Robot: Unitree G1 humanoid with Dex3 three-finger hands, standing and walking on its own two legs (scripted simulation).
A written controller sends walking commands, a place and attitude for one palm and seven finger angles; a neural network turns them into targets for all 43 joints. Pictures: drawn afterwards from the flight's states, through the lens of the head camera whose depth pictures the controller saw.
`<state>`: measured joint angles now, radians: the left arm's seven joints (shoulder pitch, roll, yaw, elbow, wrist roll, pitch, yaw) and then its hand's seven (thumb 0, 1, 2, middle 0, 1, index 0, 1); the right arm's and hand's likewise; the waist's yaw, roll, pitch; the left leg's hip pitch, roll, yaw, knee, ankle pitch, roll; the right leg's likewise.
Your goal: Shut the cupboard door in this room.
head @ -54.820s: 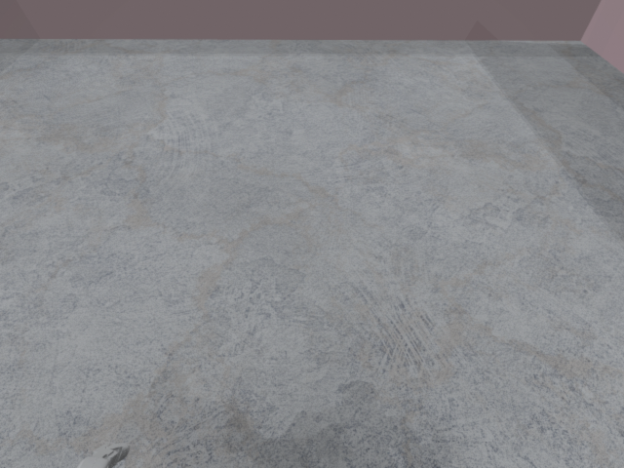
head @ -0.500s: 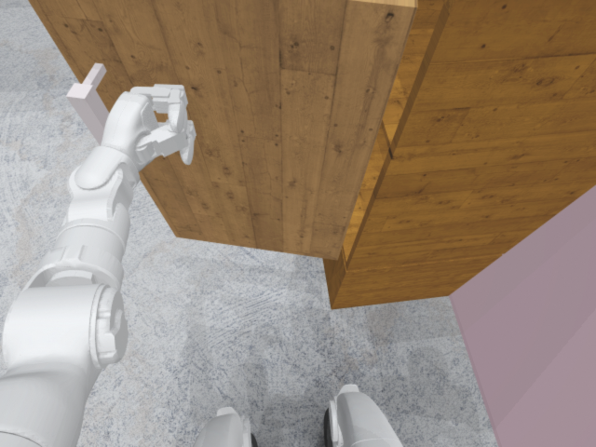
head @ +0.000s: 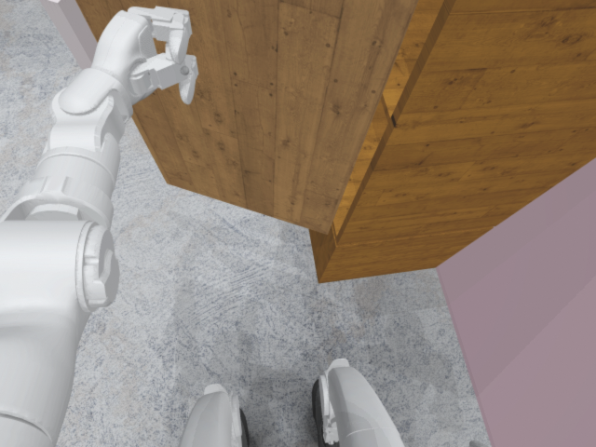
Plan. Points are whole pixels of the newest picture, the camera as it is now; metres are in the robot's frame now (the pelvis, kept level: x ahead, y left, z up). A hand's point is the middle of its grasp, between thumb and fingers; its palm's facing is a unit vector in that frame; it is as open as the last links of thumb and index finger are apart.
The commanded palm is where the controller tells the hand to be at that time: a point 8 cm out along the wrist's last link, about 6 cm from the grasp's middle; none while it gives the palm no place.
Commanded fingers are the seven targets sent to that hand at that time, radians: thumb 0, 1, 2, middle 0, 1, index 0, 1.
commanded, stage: push the door shut along its arc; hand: left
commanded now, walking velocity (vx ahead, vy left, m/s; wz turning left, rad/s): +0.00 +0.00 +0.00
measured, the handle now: (93, 36) +0.61 +0.18 +0.11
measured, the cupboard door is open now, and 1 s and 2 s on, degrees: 64 55 55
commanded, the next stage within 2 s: pull the fist back off the door in 0.02 s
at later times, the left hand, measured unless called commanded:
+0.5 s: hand (217, 69) +0.56 +0.03 +0.10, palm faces -0.01 -1.00 -0.06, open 3.1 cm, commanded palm +0.52 +0.09 +0.12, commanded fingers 0.00 0.90 0.90 -1.30 -1.50 -1.30 -1.50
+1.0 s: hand (199, 124) +0.47 +0.06 +0.12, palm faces -0.02 -1.00 -0.01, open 3.1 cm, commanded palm +0.45 +0.11 +0.12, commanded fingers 0.00 0.90 0.90 -1.30 -1.50 -1.30 -1.50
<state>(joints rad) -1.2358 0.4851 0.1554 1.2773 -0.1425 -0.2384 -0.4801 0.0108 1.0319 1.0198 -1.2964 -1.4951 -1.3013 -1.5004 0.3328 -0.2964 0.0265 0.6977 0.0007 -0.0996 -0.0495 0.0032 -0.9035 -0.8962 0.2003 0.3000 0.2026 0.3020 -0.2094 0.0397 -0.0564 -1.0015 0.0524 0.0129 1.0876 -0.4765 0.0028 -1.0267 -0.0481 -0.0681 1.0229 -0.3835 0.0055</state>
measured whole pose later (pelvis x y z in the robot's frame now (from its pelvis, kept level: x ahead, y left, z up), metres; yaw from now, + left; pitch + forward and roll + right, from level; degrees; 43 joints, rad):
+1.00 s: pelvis +0.02 -0.01 +0.03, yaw +0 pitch +14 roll +0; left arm -0.67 0.10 0.10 0.87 -0.06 -0.46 0.09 0.02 0.90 0.90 -1.30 -1.50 -1.30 -1.50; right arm 0.28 -0.26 -0.04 0.66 -0.01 -0.03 0.02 0.00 -0.91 -0.90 0.20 0.30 0.20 0.30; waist -0.09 0.02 -0.08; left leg -0.69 0.05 0.03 0.90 -0.45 -0.01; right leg -0.74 -0.04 -0.05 0.88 -0.38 0.00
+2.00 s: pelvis +0.05 +0.00 +0.08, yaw +1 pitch -3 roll +0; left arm 0.23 0.27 0.13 -0.18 -0.06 -0.03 0.09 0.02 0.90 0.90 -0.87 -1.03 -0.88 -1.03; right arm 0.18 -0.22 0.05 0.58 0.01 -0.04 -0.08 0.01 -0.90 -0.90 0.20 0.30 0.20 0.30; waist 0.06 0.07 0.01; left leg -0.09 0.02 0.04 0.44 -0.29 0.00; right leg -0.14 -0.05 -0.07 0.43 -0.23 0.02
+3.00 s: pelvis +0.04 +0.01 +0.08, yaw +0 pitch -1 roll -1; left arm 0.49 0.35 0.38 -0.38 -0.05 -0.13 0.12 0.01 0.89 0.90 -0.21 -0.30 -0.21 -0.30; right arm 0.19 -0.25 -0.01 0.61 0.01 -0.05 -0.08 0.01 -0.90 -0.90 0.20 0.30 0.20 0.30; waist 0.03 0.08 0.01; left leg -0.19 0.03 0.05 0.50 -0.30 0.01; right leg -0.22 -0.04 -0.06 0.43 -0.20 0.03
